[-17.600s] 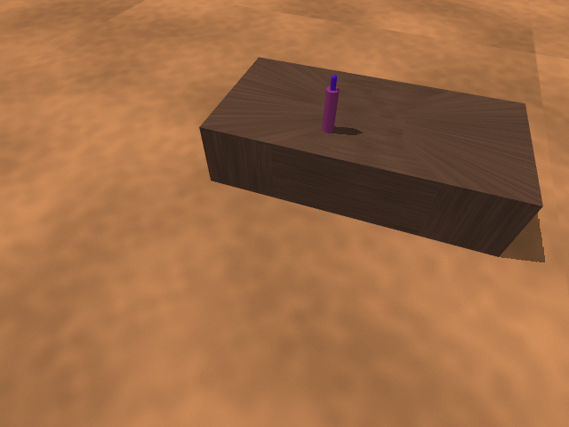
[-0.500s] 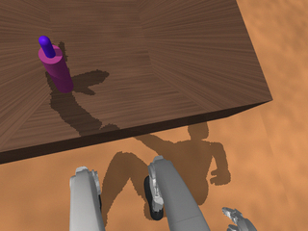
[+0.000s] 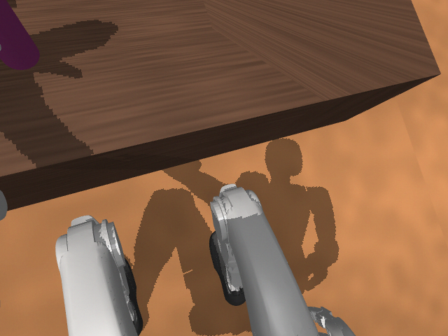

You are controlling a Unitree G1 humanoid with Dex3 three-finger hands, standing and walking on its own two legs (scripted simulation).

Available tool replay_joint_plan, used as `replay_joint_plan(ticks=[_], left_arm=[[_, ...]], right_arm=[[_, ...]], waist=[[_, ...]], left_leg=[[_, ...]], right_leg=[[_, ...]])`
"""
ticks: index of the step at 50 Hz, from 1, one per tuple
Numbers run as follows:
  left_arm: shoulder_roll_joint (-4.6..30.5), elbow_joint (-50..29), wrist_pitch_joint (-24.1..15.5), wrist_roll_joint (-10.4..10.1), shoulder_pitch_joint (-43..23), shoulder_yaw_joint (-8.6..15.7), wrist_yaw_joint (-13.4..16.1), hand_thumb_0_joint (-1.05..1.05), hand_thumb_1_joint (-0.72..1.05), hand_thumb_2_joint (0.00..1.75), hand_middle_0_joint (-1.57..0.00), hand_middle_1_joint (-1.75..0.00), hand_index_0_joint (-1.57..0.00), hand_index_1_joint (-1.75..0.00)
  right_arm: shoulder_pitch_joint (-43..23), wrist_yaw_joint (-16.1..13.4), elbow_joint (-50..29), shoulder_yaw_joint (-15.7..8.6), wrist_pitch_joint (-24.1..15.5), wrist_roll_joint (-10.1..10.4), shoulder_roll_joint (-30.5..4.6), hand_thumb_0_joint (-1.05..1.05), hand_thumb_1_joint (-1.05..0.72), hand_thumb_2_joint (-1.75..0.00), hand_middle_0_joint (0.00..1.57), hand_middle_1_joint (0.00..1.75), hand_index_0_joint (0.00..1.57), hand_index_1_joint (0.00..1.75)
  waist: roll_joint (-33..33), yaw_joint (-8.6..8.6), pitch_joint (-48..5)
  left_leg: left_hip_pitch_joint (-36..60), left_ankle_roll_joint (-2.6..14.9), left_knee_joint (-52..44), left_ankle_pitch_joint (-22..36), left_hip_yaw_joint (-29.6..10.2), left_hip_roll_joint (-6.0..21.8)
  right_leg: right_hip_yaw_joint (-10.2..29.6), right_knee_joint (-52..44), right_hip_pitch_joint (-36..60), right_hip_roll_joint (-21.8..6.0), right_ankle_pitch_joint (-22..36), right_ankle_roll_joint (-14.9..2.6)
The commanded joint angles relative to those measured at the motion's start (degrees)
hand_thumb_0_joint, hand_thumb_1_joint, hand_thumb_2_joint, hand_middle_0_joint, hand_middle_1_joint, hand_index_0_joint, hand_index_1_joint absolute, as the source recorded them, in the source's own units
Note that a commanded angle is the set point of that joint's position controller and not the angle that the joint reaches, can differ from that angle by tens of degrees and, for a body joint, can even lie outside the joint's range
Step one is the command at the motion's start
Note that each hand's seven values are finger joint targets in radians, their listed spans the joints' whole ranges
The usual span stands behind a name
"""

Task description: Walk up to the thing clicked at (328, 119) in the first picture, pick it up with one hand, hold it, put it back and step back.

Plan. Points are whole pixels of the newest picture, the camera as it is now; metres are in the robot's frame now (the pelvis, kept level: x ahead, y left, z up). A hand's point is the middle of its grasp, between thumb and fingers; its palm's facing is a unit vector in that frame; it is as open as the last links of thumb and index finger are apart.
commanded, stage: close in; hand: left
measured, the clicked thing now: out of the picture +0.58 +0.21 +0.05
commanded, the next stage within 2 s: rest palm in 0.30 s
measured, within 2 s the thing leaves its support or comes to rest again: leaves its support in 1.78 s
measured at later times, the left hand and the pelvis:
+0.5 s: hand out of the picture +0.60 +0.23 +0.04, palm faces +0.15 -0.99 +0.00, open 17.7 cm; pelvis +0.00 +0.00 +0.00, yaw +0 degrees
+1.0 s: hand out of the picture +0.60 +0.23 +0.04, palm faces +0.17 -0.99 -0.02, open 15.2 cm; pelvis +0.00 +0.00 -0.01, yaw +0 degrees
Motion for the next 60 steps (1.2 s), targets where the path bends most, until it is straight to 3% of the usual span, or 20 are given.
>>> replay_joint_plan(ticks=[1,5,7,11,12,21,23,27,30,32,35,39,40,46,51,53,55,57,59,60], left_arm=[[15.43,-13.72,-2.15,-0.44,-26.96,-2.09,1.71,0.0,-0.61,0.0,-0.06,-0.03,-0.08,-0.01],[12.3,-11.3,-0.68,-2.05,-23.44,-2.73,1.52,0.0,-0.61,0.0,-0.05,-0.02,-0.08,0.0],[12.76,-12.47,-0.48,-2.13,-23.29,-1.77,1.92,0.0,-0.61,0.0,-0.05,-0.01,-0.08,0.0],[8.9,-12.06,-0.11,-2.14,-21.6,-3.35,2.68,0.0,-0.61,0.0,-0.05,-0.02,-0.09,0.0],[10.05,-13.87,-0.29,-2.1,-22.67,-2.69,2.97,0.0,-0.61,0.0,-0.05,-0.02,-0.09,0.0],[4.9,-18.18,-0.98,-2.32,-25.26,-6.28,4.45,0.0,-0.61,0.0,-0.08,0.0,-0.08,0.0],[5.66,-17.57,-1.07,-2.04,-24.81,-5.27,5.38,0.0,-0.61,0.0,-0.08,0.0,-0.09,0.0],[3.55,-16.36,-1.37,-1.42,-24.24,-6.2,6.23,0.0,-0.61,0.0,-0.17,-0.08,-0.17,-0.06],[6.05,-17.24,-1.95,-1.31,-25.35,-5.13,6.5,0.0,-0.61,0.03,-0.31,-0.18,-0.32,-0.16],[4.22,-15.52,-1.83,-1.28,-25.82,-6.46,5.88,0.0,-0.6,0.02,-0.34,-0.2,-0.36,-0.17],[7.4,-16.61,-1.77,-1.24,-26.88,-4.79,6.06,0.0,-0.61,0.04,-0.38,-0.23,-0.4,-0.21],[5.31,-14.05,-1.16,-1.53,-26.81,-6.13,5.53,0.0,-0.59,0.1,-0.42,-0.29,-0.44,-0.27],[6.76,-11.97,-0.98,-1.47,-24.94,-4.52,5.77,0.0,-0.56,0.11,-0.45,-0.31,-0.47,-0.29],[6.06,-11.59,-0.85,-1.25,-24.41,-5.71,5.36,0.0,-0.48,0.22,-0.56,-0.42,-0.57,-0.4],[7.82,-13.18,-0.46,-1.18,-24.22,-4.39,5.86,0.0,-0.36,0.35,-0.68,-0.54,-0.69,-0.53],[5.43,-14.43,-0.62,-1.37,-25.45,-5.83,5.91,0.0,-0.33,0.38,-0.72,-0.59,-0.74,-0.57],[6.74,-13.76,-0.5,-1.04,-24.47,-5.14,6.24,0.0,-0.29,0.42,-0.76,-0.62,-0.78,-0.6],[5.2,-15.18,-0.83,-0.81,-27.07,-7.0,6.02,0.0,-0.22,0.46,-0.81,-0.67,-0.83,-0.65],[6.88,-10.98,-0.47,-0.75,-23.66,-5.08,6.3,0.0,-0.2,0.49,-0.84,-0.7,-0.85,-0.68],[6.49,-14.32,-0.86,-0.73,-27.04,-6.59,6.22,0.0,-0.19,0.5,-0.87,-0.72,-0.89,-0.7]], right_arm=[[14.8,-1.71,0.58,-4.97,0.85,0.63,-14.67,0.0,-0.91,-0.9,0.2,0.3,0.2,0.3],[13.66,-2.24,0.05,-4.8,1.15,1.45,-14.92,0.0,-0.91,-0.9,0.2,0.3,0.2,0.3],[13.76,-2.36,-0.03,-5.03,1.17,1.56,-15.12,0.0,-0.91,-0.9,0.2,0.3,0.2,0.3],[13.4,-2.04,-0.9,-5.46,1.16,1.68,-14.39,0.0,-0.92,-0.9,0.2,0.3,0.2,0.3],[13.21,-2.02,-1.17,-5.6,1.2,1.73,-14.73,0.0,-0.92,-0.9,0.2,0.3,0.2,0.3],[13.2,-2.01,-0.3,-7.1,0.93,1.67,-14.83,0.0,-0.9,-0.9,0.2,0.3,0.2,0.3],[13.22,-2.12,0.03,-7.23,1.01,1.61,-14.8,0.0,-0.9,-0.9,0.2,0.3,0.2,0.3],[13.01,-2.0,0.47,-7.44,1.05,1.4,-14.84,0.0,-0.91,-0.9,0.2,0.3,0.2,0.3],[12.53,-1.99,0.66,-7.31,1.07,1.37,-14.91,0.0,-0.91,-0.9,0.2,0.3,0.2,0.3],[13.09,-1.87,0.7,-7.22,1.12,1.24,-14.82,0.0,-0.92,-0.9,0.2,0.3,0.2,0.3],[13.28,-1.89,0.55,-7.07,1.27,1.31,-15.0,0.0,-0.91,-0.89,0.2,0.3,0.2,0.3],[12.73,-1.96,0.19,-6.73,1.48,1.36,-14.71,0.0,-0.92,-0.9,0.2,0.3,0.2,0.3],[12.86,-1.93,0.28,-6.64,1.56,1.42,-14.89,0.0,-0.92,-0.9,0.2,0.3,0.2,0.3],[12.31,-1.95,-0.06,-6.46,1.76,1.45,-14.86,0.0,-0.92,-0.89,0.2,0.3,0.2,0.3],[12.72,-2.02,-0.15,-6.65,2.03,1.6,-15.09,0.0,-0.91,-0.89,0.2,0.3,0.2,0.3],[12.62,-2.01,-0.46,-6.5,2.05,1.55,-14.72,0.0,-0.91,-0.89,0.2,0.3,0.2,0.3],[12.66,-2.07,0.1,-6.59,2.15,1.61,-15.25,0.0,-0.91,-0.89,0.2,0.3,0.2,0.3],[12.69,-2.06,-0.19,-6.65,2.21,1.42,-14.95,0.0,-0.91,-0.89,0.2,0.3,0.2,0.3],[12.51,-2.15,0.24,-6.51,2.3,1.53,-15.37,0.0,-0.91,-0.89,0.2,0.3,0.2,0.3],[12.13,-2.11,-0.22,-6.37,2.12,1.4,-15.07,0.0,-0.91,-0.89,0.2,0.3,0.2,0.3]], waist=[[19.84,-0.33,-45.93],[16.1,-0.25,-41.16],[15.41,0.19,-41.03],[14.01,-0.19,-39.51],[14.7,0.19,-39.78],[18.54,0.21,-42.17],[18.29,0.87,-42.61],[17.99,-0.07,-42.57],[16.93,0.49,-42.9],[16.63,-0.8,-42.56],[16.74,0.04,-43.45],[14.72,-1.18,-41.69],[13.96,-0.31,-40.58],[14.76,-0.16,-40.75],[15.06,0.76,-42.32],[15.53,-0.07,-41.92],[16.61,0.23,-40.17],[16.54,-0.86,-40.74],[15.46,-0.5,-38.01],[16.06,-1.07,-38.95]], left_leg=[[32.73,2.97,-13.63,6.13,4.43,-0.18],[28.58,3.35,-13.14,5.38,3.85,-0.32],[28.31,3.38,-12.76,6.99,3.75,-0.38],[25.89,3.55,-12.31,7.72,4.24,-0.47],[26.51,3.51,-12.31,7.96,4.1,-0.46],[32.38,2.92,-13.32,8.82,3.88,-0.45],[33.15,2.87,-13.26,10.0,3.83,-0.49],[34.59,2.86,-12.75,11.82,3.32,-0.41],[33.06,3.13,-12.16,11.63,3.78,-0.6],[32.86,3.21,-11.85,11.83,3.8,-0.57],[31.82,3.24,-11.86,11.72,4.15,-0.65],[29.62,3.57,-11.24,9.83,4.22,-0.65],[28.55,3.58,-11.41,8.98,4.23,-0.73],[28.84,3.45,-11.48,7.82,4.3,-0.59],[29.98,3.44,-11.41,9.6,4.15,-0.52],[29.82,3.38,-11.17,9.5,4.06,-0.48],[30.33,3.11,-11.71,9.5,3.68,-0.42],[30.14,3.27,-11.43,9.02,3.85,-0.43],[28.96,3.24,-11.8,7.18,3.49,-0.43],[28.14,3.29,-11.63,6.34,3.79,-0.49]], right_leg=[[-3.68,-15.34,23.07,0.66,10.74,-4.79],[-4.15,-14.68,21.28,0.5,10.21,-4.74],[-4.24,-14.29,21.14,0.57,11.62,-4.81],[-4.01,-14.35,22.23,0.81,12.87,-4.61],[-4.12,-14.16,21.75,0.75,12.91,-4.71],[-4.13,-13.55,19.09,0.39,13.09,-5.22],[-4.12,-13.2,18.89,0.25,13.59,-5.23],[-4.35,-12.57,17.58,0.15,14.77,-5.21],[-4.04,-12.5,18.84,0.12,14.86,-5.02],[-4.15,-12.74,19.22,0.14,15.28,-4.91],[-3.96,-12.69,20.48,0.18,15.21,-4.88],[-3.92,-13.3,20.25,0.36,14.19,-4.61],[-3.87,-13.18,20.12,0.34,13.3,-4.67],[-4.08,-12.9,19.8,0.48,12.27,-4.73],[-4.06,-12.61,20.02,0.59,13.37,-4.78],[-4.3,-12.52,19.51,0.59,13.66,-4.81],[-4.46,-11.88,17.56,0.4,13.19,-5.04],[-4.44,-12.4,18.09,0.56,13.21,-4.92],[-4.59,-12.27,16.7,0.39,11.38,-4.91],[-4.46,-12.56,17.48,0.57,11.18,-4.91]])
